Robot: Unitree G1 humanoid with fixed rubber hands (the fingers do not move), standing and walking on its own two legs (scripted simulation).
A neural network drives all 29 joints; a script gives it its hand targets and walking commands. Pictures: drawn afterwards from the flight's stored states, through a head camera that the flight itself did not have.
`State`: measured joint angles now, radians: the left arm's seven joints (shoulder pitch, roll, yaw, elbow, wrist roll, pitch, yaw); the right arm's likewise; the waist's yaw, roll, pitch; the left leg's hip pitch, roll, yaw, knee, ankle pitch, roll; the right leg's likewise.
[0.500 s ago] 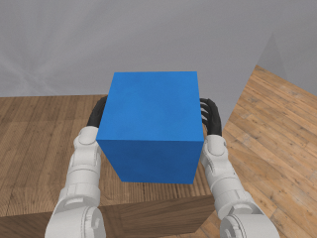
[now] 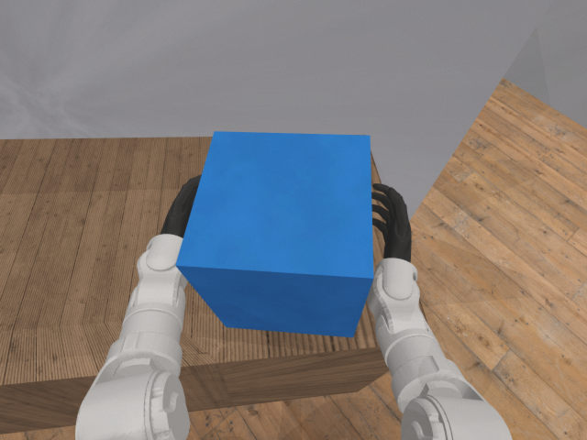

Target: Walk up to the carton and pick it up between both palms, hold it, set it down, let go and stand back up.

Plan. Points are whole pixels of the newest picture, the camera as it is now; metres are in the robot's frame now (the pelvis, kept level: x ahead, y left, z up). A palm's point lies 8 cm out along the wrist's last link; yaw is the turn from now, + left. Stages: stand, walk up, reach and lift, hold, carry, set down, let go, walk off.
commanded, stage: set down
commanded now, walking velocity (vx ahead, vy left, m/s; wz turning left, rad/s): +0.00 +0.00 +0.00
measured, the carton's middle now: (289, 242) +0.38 +0.00 +0.00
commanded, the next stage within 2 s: none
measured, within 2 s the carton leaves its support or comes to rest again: rests again in 1.02 s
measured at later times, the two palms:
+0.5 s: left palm (189, 239) +0.40 +0.15 -0.02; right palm (389, 265) +0.34 -0.15 +0.00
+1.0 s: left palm (193, 246) +0.40 +0.14 -0.04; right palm (387, 277) +0.33 -0.15 -0.03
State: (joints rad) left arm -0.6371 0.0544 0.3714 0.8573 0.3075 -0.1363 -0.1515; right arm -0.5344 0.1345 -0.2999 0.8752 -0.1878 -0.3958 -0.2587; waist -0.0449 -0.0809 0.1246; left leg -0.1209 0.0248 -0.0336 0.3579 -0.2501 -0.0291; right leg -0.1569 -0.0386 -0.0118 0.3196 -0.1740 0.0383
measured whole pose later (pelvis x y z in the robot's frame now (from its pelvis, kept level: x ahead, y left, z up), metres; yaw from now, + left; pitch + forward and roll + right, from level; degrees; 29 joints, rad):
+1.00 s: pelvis -0.01 +0.01 -0.01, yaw +0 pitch +17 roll -1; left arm -0.79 0.09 0.37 1.26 0.31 -0.44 -0.09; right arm -0.55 0.14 -0.50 1.05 -0.30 -0.63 -0.25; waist -0.04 -0.06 -0.02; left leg -0.49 0.02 -0.03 0.43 -0.23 -0.03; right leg -0.49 -0.04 -0.01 0.32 -0.11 0.04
